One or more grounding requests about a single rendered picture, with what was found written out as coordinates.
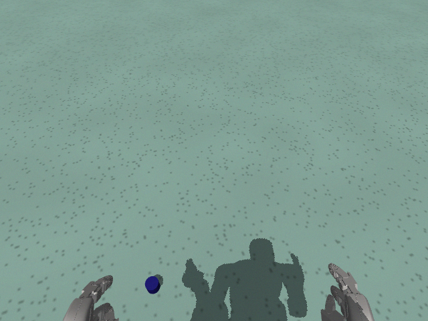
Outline right robot hand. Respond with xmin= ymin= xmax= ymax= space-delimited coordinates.
xmin=321 ymin=263 xmax=375 ymax=321

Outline tin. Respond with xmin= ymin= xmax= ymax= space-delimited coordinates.
xmin=145 ymin=276 xmax=160 ymax=294

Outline left robot hand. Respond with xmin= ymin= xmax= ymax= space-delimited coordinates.
xmin=63 ymin=276 xmax=119 ymax=321

